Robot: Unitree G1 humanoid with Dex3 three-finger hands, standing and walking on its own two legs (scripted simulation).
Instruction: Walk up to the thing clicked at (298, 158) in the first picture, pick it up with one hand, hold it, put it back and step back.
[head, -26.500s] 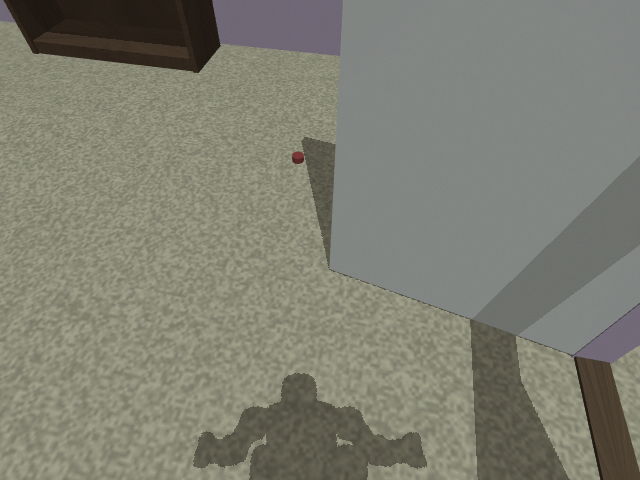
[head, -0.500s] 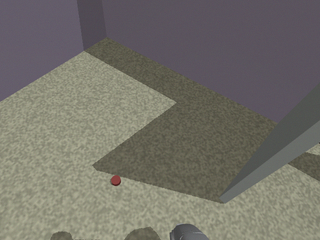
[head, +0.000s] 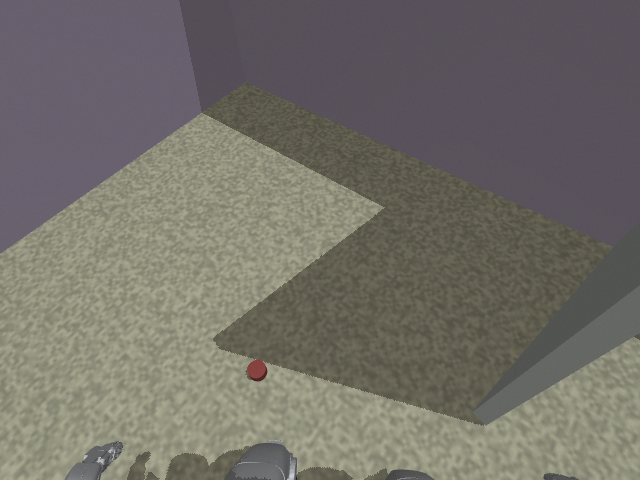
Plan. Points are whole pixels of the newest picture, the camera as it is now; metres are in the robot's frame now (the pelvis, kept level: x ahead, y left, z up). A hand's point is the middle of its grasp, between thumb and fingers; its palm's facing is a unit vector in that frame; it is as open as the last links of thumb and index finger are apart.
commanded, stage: walk up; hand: left
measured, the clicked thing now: (257, 370) +0.46 +0.23 -0.74
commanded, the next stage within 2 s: none
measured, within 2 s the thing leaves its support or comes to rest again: neither
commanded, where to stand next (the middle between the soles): +0.06 +0.01 m, yaw +0 degrees
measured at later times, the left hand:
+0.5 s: hand out of the picture +0.02 +0.28 -0.15, palm faces -0.02 -0.92 -0.39, open 7.4 cm
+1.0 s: hand out of the picture +0.09 +0.28 -0.13, palm faces +0.00 -0.94 -0.34, open 7.4 cm
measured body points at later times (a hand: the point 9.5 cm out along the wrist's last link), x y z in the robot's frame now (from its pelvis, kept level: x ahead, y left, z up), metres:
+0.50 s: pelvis -0.03 +0.02 +0.00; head -0.01 +0.00 +0.45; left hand +0.03 +0.33 -0.12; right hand +0.07 -0.29 -0.13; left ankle +0.02 +0.14 -0.73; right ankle -0.05 -0.10 -0.73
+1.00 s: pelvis -0.01 +0.02 +0.01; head -0.01 +0.02 +0.46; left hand +0.09 +0.33 -0.11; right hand +0.07 -0.29 -0.11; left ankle +0.02 +0.14 -0.72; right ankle -0.05 -0.10 -0.72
